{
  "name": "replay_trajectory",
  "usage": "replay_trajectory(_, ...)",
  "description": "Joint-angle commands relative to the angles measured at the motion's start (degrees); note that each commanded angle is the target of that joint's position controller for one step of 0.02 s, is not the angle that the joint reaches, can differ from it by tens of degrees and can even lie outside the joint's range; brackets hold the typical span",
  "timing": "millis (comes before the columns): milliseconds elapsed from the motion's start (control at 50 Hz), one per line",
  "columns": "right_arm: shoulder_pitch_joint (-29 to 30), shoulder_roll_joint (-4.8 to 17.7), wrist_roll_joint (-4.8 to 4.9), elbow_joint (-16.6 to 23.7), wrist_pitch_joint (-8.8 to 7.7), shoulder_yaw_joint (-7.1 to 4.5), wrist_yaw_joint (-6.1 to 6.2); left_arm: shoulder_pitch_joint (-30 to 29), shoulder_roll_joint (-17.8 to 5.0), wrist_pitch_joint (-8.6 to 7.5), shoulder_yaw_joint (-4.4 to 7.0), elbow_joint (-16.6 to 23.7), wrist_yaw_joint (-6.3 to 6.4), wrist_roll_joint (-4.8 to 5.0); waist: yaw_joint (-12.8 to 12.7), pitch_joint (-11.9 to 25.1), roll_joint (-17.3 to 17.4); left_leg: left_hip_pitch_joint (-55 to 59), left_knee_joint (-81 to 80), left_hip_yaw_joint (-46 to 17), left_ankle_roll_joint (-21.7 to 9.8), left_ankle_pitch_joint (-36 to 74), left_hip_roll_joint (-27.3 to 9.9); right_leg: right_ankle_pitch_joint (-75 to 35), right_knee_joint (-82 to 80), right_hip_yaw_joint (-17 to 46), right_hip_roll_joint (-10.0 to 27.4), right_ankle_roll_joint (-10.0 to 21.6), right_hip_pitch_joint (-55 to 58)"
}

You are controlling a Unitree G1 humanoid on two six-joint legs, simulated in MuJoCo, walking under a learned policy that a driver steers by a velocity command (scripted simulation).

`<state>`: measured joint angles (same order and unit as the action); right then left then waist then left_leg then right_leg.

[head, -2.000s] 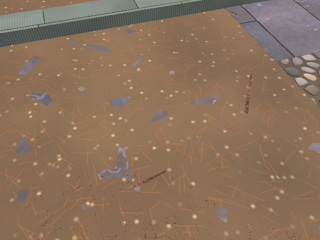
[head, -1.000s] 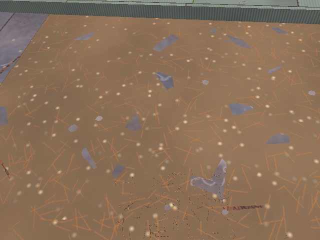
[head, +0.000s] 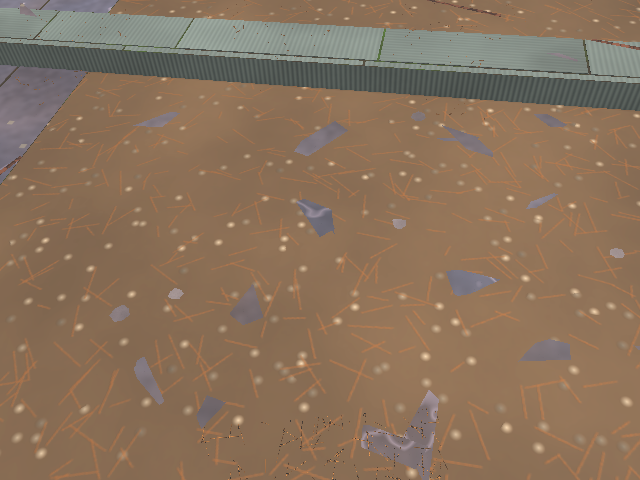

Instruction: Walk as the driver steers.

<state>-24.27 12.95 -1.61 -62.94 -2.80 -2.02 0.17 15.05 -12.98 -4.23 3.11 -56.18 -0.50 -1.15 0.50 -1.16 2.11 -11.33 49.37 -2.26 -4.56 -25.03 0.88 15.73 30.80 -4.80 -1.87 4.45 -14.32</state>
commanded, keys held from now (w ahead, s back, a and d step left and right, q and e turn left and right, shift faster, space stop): w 0.18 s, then no key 0.38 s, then w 0.44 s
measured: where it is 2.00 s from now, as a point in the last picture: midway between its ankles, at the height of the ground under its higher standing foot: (348, 354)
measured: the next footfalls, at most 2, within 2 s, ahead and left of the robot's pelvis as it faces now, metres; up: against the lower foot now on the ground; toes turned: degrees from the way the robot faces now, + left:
left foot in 0.40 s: +0.36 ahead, +0.04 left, +0.00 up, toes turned +2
right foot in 0.88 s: +0.31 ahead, -0.12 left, +0.00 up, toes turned -5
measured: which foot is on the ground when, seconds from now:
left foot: up 0.00-0.38, down 0.40-0.88, up 0.90-1.00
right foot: down 0.00-0.40, up 0.42-0.86, down 0.88-1.00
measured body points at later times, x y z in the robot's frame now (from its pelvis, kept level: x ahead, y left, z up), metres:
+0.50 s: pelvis +0.22 +0.00 -0.01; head +0.26 +0.00 +0.44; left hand +0.17 +0.22 -0.16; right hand +0.31 -0.24 -0.15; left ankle +0.32 +0.04 -0.73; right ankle +0.07 -0.10 -0.64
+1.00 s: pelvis +0.32 -0.04 +0.01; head +0.31 -0.06 +0.46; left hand +0.27 +0.19 -0.13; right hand +0.36 -0.29 -0.14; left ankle +0.34 +0.06 -0.69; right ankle +0.27 -0.12 -0.73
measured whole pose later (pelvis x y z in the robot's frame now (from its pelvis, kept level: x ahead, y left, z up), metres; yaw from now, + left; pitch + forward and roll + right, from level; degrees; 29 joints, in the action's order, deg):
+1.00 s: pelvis +0.32 -0.04 +0.01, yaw -2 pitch +1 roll +1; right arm -15.1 11.8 -1.7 -58.5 -1.9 -3.4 -1.2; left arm 24.6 -8.8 -3.4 1.9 -62.9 1.2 -1.2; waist -0.7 3.0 1.1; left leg -25.5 46.7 2.3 -4.5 -16.5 1.1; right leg 14.0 18.0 -3.6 -1.6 3.9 -5.2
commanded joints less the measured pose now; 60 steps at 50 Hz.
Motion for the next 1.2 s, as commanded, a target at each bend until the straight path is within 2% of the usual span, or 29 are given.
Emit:
replay_trajectory(20, 7.1, 2.73, -0.21, 6.04, -1.86, -0.26, -1.36, 8.5, -5.85, 0.06, 0.86, -0.72, -0.08, -0.01, -2.12, -7.0, -3.78, -28.0, 15.57, -0.78, -1.77, 7.74, -4.36, 12.99, -23.26, 29.42, 19.3, 7.03, 13.1)
replay_trajectory(60, 6.4, 2.37, -0.68, 5.46, -1.33, -0.36, -1.85, 7.65, -3.86, -0.92, -0.07, -0.88, 0.11, 0.18, -0.36, -5.45, -4.37, -25.08, 13.42, 0.8, -0.5, 11.84, -5.61, -0.8, -23.63, 20.65, 15.3, 5.36, 12.09)
replay_trajectory(100, 7.1, 2.64, -0.59, 5.77, -0.57, -0.65, -2.07, 11.37, -3.45, -1.53, -0.54, -2.72, 0.36, 0.34, -0.07, -4.21, -5.5, -26.08, 12.98, 2.85, 0.4, 13.34, -5.01, -15.14, -22.25, 15.63, 13.81, 4.96, 14.34)
replay_trajectory(200, 18.78, 1.25, -0.15, 9.89, 0.32, -0.2, -2.14, 15.99, -2.31, -1.66, -1.69, -4.96, 0.82, 0.32, -1.4, -6.73, -5.88, -29.96, 4.7, 7.04, 2.24, 18.15, -3.66, -35.6, -21.63, 8.93, 11.55, 4.4, 13.85)
replay_trajectory(280, 23.76, -1.2, 0.73, 11.07, -0.04, 1.24, -1.42, 16.99, -1.62, -1.54, -2.66, -6.23, 1.7, 0.23, -2.34, -6.49, -7.36, -18.05, -11.59, 11.19, 1.92, 23.43, 0.95, -52.68, -17.18, 4.17, 8.98, 1.96, 10.48)
replay_trajectory(320, 19.88, 0.4, 0.89, 9.8, -0.22, 0.99, -0.66, 16.22, -2.47, -1.58, -2.6, -6.65, 2.13, 0.22, -0.7, -3.86, -8.9, -11.34, -13.71, 10.71, 0.33, 23.95, 2.83, -59.14, -12.29, 4.61, 9.78, 1.27, 11.6)
replay_trajectory(360, 10.0, 3.06, 0.73, 6.32, -0.87, -0.01, 0.22, 13.67, -3.27, -1.6, -2.4, -6.48, 2.6, 0.43, 3.55, 0.11, -9.49, -3.47, -17.54, 8.43, -1.86, 24.15, 3.75, -62.34, -2.54, 5.97, 10.6, 0.54, 14.01)
replay_trajectory(380, 4.23, 3.82, 0.2, 4.47, -1.7, -0.46, 0.58, 11.97, -3.84, -1.49, -2.22, -6.41, 2.5, 1.1, 6.78, 1.95, -8.27, 3.06, -24.82, 7.27, -2.88, 31.19, 2.34, -56.55, 5.84, 5.27, 9.53, 0.07, 13.0)
replay_trajectory(400, -1.66, 6.83, -1.01, 2.84, -2.4, -1.25, 0.95, 12.5, -2.89, -1.64, -2.48, -5.56, 2.33, 1.77, 7.86, 6.85, -4.55, 14.67, -23.15, 1.05, -4.58, 49.39, -5.59, -37.37, 17.96, 4.47, 6.95, -0.37, 5.8)
replay_trajectory(420, -3.89, 10.3, -1.62, 2.5, -2.34, -1.88, 0.67, 22.47, 3.73, -0.76, -3.4, -6.38, 2.52, 3.22, 2.84, 16.39, 8.85, 29.72, -16.61, -16.96, -14.57, 84.62, -24.32, 19.77, 40.34, 1.26, -1.78, -1.89, -7.05)
replay_trajectory(440, -2.81, 8.2, 1.67, 3.28, -1.75, -1.67, 0.02, 24.9, -0.18, 0.5, -2.19, -8.57, 2.91, 2.9, 2.97, 21.98, 1.4, 27.63, -20.11, -22.43, -19.37, 77.64, -25.61, 19.94, 46.41, 8.42, -2.38, -1.74, -8.78)
replay_trajectory(460, 5.01, 6.13, 2.53, 5.14, -1.2, -1.2, 0.18, 19.03, -1.47, 1.05, -1.76, -7.21, 2.64, 0.99, 1.48, 13.25, -0.18, 16.96, -26.26, -18.68, -18.37, 60.3, -22.7, 15.16, 45.71, 8.53, -0.19, -1.92, -10.37)
replay_trajectory(480, 10.08, 2.92, 2.19, 6.0, -1.01, -0.22, 0.43, 13.72, -1.08, 1.24, -1.57, -5.87, 2.23, -0.48, 0.4, 5.68, -0.75, 8.34, -30.65, -15.25, -15.9, 50.31, -19.72, 11.82, 42.45, 7.95, 1.22, -2.06, -10.95)
replay_trajectory(500, 10.9, 0.92, 1.76, 5.71, -1.11, 0.46, 0.81, 11.24, -0.81, 1.74, -1.29, -5.43, 1.9, -1.06, -0.64, 2.4, -1.53, 2.88, -33.08, -11.59, -13.72, 48.36, -17.4, 9.89, 38.78, 8.19, 2.56, -2.39, -9.15)
replay_trajectory(540, 10.41, -1.0, 1.14, 4.45, -1.2, 1.4, 1.36, 13.19, 2.29, 3.57, -1.83, -6.49, 1.53, -1.11, -3.12, 1.74, -0.77, -5.25, -34.73, -5.25, -10.23, 46.7, -13.69, 8.16, 31.26, 7.1, 3.07, -3.08, -0.88)
replay_trajectory(580, 8.87, 1.45, 0.57, 3.56, -1.45, 1.01, 1.05, 14.41, 3.81, 4.74, -2.27, -7.18, 1.79, -0.69, -4.05, 2.96, 1.09, -6.48, -35.49, -3.16, -8.87, 39.07, -11.63, 9.32, 24.23, 5.1, 2.28, -3.37, 1.61)
replay_trajectory(600, 7.5, 3.77, 0.48, 3.33, -1.16, 0.25, 0.8, 13.19, 2.78, 5.05, -2.1, -6.93, 1.91, -0.89, -3.27, 3.01, 2.33, -5.73, -37.28, -4.6, -9.0, 26.59, -11.55, 10.46, 22.37, 3.96, 1.99, -3.11, 0.0)
replay_trajectory(640, 6.26, 5.62, 0.61, 3.46, -0.22, -0.6, 0.55, 8.78, 0.75, 5.3, -1.69, -5.47, 1.68, -1.35, -1.98, 1.63, 3.94, -6.43, -42.21, -9.09, -8.94, 0.23, -12.32, 10.11, 18.94, 3.11, 2.33, -2.4, -2.84)
replay_trajectory(680, 5.6, 5.55, 0.76, 3.56, 0.49, -0.99, 0.58, 4.94, -0.08, 4.92, -1.41, -3.99, 1.04, -1.36, -1.45, -0.62, 4.32, -7.46, -45.22, -11.77, -8.47, -8.44, -13.55, 8.26, 16.99, 2.41, 2.76, -2.09, -4.76)
replay_trajectory(800, 4.13, 5.94, 1.09, 3.42, 0.95, -1.95, 0.82, 3.5, 1.22, 2.89, -1.43, -2.99, 0.53, -0.67, -1.53, -1.73, 2.57, -7.76, -44.77, -11.12, -8.25, -11.59, -13.98, 8.72, 6.71, 0.4, 1.8, -0.73, -1.14)
replay_trajectory(860, 6.43, 5.64, 1.7, 4.28, 1.55, -2.45, 0.85, 11.43, 2.22, 2.16, -1.42, -6.06, 1.1, -0.25, -4.56, -3.78, 0.56, -14.84, -38.82, -7.84, -6.48, -15.74, -10.84, 4.5, -8.78, -1.68, -0.1, 1.47, 11.01)
replay_trajectory(880, 8.89, 3.76, 1.55, 5.68, 1.4, -2.15, 0.7, 15.19, 0.94, 1.69, -1.18, -7.27, 1.6, -0.56, -5.68, -5.1, -3.84, -21.6, -30.73, -4.32, -4.78, -13.78, -7.87, 8.86, -14.51, 4.01, 3.69, 2.63, 16.83)
replay_trajectory(900, 10.46, -0.97, 1.51, 7.49, 0.97, -1.05, 0.25, 19.63, -1.85, 1.13, -0.83, -7.68, 2.15, -1.02, -6.2, -2.3, -14.92, -28.48, -12.26, 3.89, -2.12, -9.36, -1.65, 21.98, -23.33, 22.1, 17.08, 4.42, 22.44)
replay_trajectory(920, 12.13, -0.3, 0.52, 8.62, 0.66, -1.16, -0.26, 17.38, -6.76, 1.11, 0.55, -7.21, 2.37, -0.46, -4.75, -8.77, -16.04, -36.62, -4.29, 6.0, -1.11, -1.26, 1.65, 31.74, -29.43, 34.96, 24.28, 7.74, 16.88)
replay_trajectory(940, 13.31, 2.56, -0.82, 8.9, 0.3, -1.69, -1.06, 13.65, -5.2, 1.03, 0.42, -6.29, 2.41, -0.16, -2.44, -10.79, -8.91, -35.42, -0.46, 1.83, -0.89, 4.67, -1.89, 29.97, -29.33, 32.58, 22.94, 7.83, 12.19)
replay_trajectory(980, 11.83, 2.96, -0.3, 7.91, -0.18, -2.06, -2.01, 10.26, -3.59, 0.0, 0.16, -4.9, 1.77, 0.26, 0.1, -8.36, -6.49, -33.54, 1.46, 1.67, 0.74, 10.02, -2.6, 17.96, -29.08, 24.55, 18.51, 5.88, 13.07)
replay_trajectory(1000, 12.2, 3.02, -0.6, 7.52, -0.13, -2.23, -2.29, 10.81, -3.12, -0.55, 0.09, -4.83, 1.78, 0.39, 0.1, -7.17, -5.76, -32.91, 3.1, 2.83, 1.56, 12.3, -2.78, 12.2, -28.57, 20.85, 16.89, 5.55, 13.68)
replay_trajectory(1080, 17.94, 0.74, -0.48, 9.43, 0.33, -1.85, -2.33, 16.31, -1.19, -1.7, -0.45, -6.38, 1.53, 0.14, -1.55, -6.17, -5.89, -34.41, 3.61, 4.79, 3.26, 17.77, -3.91, -4.69, -26.4, 13.74, 14.22, 5.9, 15.37)
replay_trajectory(1200, 29.2, -0.32, 0.23, 14.13, 0.29, -0.63, -2.35, 19.52, -2.06, -2.09, -0.66, -6.89, 1.62, -0.24, -4.42, -7.33, -8.66, -28.27, -10.02, 8.6, 2.71, 20.58, -2.77, -24.15, -23.39, 8.34, 13.03, 6.16, 15.65)
Keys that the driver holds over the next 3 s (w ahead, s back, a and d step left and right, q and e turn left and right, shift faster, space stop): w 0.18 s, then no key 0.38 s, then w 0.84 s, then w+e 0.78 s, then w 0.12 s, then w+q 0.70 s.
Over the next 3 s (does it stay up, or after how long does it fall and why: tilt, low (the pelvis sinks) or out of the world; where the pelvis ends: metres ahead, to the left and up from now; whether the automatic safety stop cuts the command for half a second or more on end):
stays up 1.36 -0.23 -0.01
